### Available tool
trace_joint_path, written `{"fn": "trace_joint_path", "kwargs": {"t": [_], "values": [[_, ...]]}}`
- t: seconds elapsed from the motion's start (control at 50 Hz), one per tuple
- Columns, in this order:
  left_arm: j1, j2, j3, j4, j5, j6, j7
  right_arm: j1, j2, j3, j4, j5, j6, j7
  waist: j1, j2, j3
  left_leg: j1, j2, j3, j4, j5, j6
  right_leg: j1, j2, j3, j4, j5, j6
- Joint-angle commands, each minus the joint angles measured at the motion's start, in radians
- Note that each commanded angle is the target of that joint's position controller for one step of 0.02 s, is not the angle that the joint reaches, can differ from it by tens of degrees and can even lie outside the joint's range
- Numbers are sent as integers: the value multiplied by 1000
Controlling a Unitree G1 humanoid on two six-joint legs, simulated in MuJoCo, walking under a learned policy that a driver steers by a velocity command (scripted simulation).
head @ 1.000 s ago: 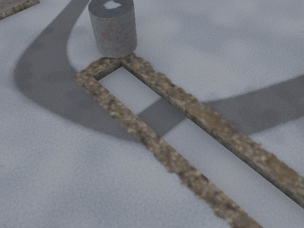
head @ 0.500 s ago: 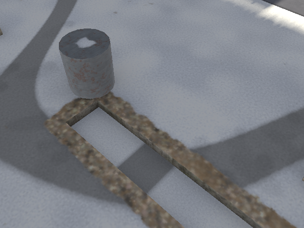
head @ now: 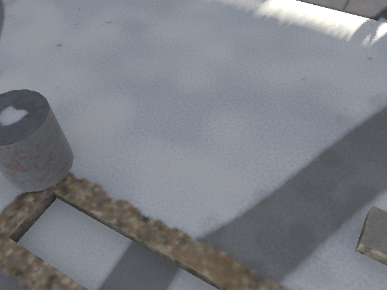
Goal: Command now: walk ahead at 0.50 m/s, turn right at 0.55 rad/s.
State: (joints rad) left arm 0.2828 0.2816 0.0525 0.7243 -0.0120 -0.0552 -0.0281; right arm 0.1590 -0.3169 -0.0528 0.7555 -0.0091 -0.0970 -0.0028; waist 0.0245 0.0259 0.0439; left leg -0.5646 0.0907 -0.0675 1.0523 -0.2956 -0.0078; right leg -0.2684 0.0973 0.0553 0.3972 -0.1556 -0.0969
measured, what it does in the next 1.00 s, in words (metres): walks ahead, turning right: left foot, then right foot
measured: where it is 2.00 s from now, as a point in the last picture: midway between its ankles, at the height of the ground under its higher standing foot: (256, 145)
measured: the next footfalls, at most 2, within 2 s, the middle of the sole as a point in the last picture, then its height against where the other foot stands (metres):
left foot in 0.30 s outside the picture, level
right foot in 0.76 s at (263, 251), level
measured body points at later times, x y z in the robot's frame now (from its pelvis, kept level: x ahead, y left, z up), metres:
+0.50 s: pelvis +0.29 +0.06 -0.02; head +0.31 +0.06 +0.43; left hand +0.49 +0.28 -0.14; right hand +0.35 -0.23 -0.12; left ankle +0.33 +0.15 -0.75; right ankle +0.18 -0.05 -0.67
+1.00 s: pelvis +0.54 -0.04 -0.01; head +0.56 -0.05 +0.44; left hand +0.78 +0.11 -0.12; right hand +0.53 -0.35 -0.11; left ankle +0.70 +0.06 -0.69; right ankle +0.55 -0.15 -0.74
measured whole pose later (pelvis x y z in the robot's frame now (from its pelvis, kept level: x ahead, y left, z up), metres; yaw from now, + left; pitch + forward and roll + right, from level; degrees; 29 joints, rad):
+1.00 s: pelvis +0.54 -0.04 -0.01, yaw -34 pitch +1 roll -1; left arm 0.27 0.25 0.06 0.67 0.00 -0.04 -0.01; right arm 0.17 -0.29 -0.04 0.70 -0.01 -0.08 0.01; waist 0.02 0.02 0.02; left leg -0.62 0.09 -0.07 0.97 -0.28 -0.02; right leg -0.37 0.13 0.07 0.50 -0.15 -0.09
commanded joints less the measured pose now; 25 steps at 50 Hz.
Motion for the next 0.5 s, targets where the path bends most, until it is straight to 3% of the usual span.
{"fn": "trace_joint_path", "kwargs": {"t": [0.02,0.1,0.14,0.18,0.22,0.28,0.3,0.32,0.34,0.36,0.38,0.4,0.42,0.44,0.46,0.5], "values": [[-21,171,47,-73,-6,-19,21,-3,-75,-23,-72,-7,6,-10,-28,-77,-68,-66,7,-2,-137,119,-43,66,-240,246,-188,257,-190],[29,182,55,-53,-14,-5,41,-138,-33,-6,-113,-2,-5,2,22,-105,-56,16,-51,9,-408,357,-58,23,-177,196,-166,179,-135],[42,178,56,-51,-6,-3,45,-144,-60,-15,-108,5,-18,16,26,-109,-83,58,-61,-5,-397,432,-49,40,-198,228,-124,184,-128],[85,158,56,-37,-18,-1,51,-190,-78,-21,-127,9,-32,32,42,-107,-74,0,-51,-65,-436,414,-24,139,-227,309,-57,123,-124],[102,157,59,-30,-19,2,61,-245,-90,-24,-144,12,-46,45,54,-104,-37,-120,-51,-94,-520,351,-2,267,-244,386,8,58,-127],[66,161,68,-41,-13,11,68,-196,-100,-30,-126,15,-60,49,25,-154,-34,-17,-51,-92,-536,249,18,250,-244,438,92,107,-104],[50,143,68,-41,-22,16,71,-169,-97,-31,-110,21,-58,48,16,-134,-18,55,-27,-116,-607,300,18,217,-217,424,135,87,-73],[87,127,64,-35,-29,21,64,-147,-99,-36,-92,7,-67,48,18,-87,-60,203,-83,-50,-660,344,18,177,-151,389,223,168,-49],[137,110,60,-34,-41,33,51,-99,-121,-54,-87,-15,-82,44,-4,65,-161,472,-65,-92,-694,364,37,30,-70,284,358,169,20],[101,105,48,-62,-34,34,46,65,-118,-64,-67,-22,-82,37,-106,179,-294,781,77,-303,-681,268,115,-196,-12,203,618,2,81],[41,76,27,-105,-17,28,46,163,-84,-50,-31,-2,-71,37,-143,223,-310,883,184,-452,-701,151,140,-346,-18,187,780,-383,72],[-17,73,20,-127,-8,23,46,190,-88,-50,-15,1,-61,36,-142,173,-218,799,210,-482,-722,92,136,-395,-51,156,859,-381,71],[-67,73,17,-145,-8,15,45,148,-89,-50,-18,-6,-56,29,-132,132,-95,693,208,-448,-755,169,142,-434,-73,118,852,-329,81],[-84,80,21,-140,-14,8,42,105,-67,-44,-24,-14,-53,21,-115,103,-27,619,193,-380,-774,235,155,-450,-107,99,795,-263,86],[-87,84,26,-131,-13,3,38,92,-54,-41,-26,-21,-56,15,-111,105,-4,568,174,-331,-797,285,160,-436,-131,87,784,-231,88],[-100,71,32,-128,-20,0,35,90,-34,-35,-18,-12,-63,10,-94,95,16,526,131,-226,-849,341,164,-438,-159,56,742,-160,85]]}}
